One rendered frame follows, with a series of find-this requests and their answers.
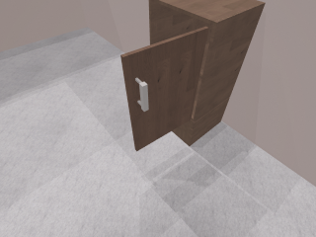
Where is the handle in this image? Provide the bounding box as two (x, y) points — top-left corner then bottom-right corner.
(135, 78), (149, 112)

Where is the cupboard door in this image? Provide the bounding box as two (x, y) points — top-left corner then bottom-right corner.
(120, 26), (209, 151)

